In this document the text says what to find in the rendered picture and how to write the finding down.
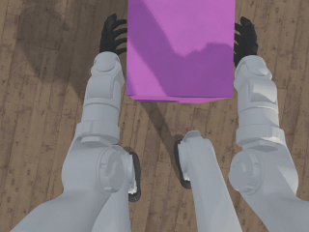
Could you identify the robot right shin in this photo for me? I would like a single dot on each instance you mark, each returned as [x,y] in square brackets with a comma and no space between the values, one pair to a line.
[194,133]

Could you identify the right robot hand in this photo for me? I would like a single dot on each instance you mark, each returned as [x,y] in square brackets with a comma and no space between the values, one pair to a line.
[246,42]

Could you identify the left robot hand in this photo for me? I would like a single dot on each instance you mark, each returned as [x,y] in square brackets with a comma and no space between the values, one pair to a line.
[108,35]

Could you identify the right robot upper arm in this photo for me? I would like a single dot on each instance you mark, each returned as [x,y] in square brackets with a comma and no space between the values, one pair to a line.
[268,183]

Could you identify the robot right forearm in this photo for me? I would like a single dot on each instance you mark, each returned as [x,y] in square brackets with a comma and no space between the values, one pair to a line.
[258,108]

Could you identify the left robot upper arm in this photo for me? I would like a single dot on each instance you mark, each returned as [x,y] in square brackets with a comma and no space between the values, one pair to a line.
[89,177]

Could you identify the robot left forearm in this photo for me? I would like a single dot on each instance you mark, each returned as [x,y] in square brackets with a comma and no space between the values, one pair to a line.
[101,107]

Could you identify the right robot thigh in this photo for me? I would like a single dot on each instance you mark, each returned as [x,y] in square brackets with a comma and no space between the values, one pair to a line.
[214,208]

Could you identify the carton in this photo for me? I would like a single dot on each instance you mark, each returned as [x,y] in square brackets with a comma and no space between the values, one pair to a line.
[180,50]

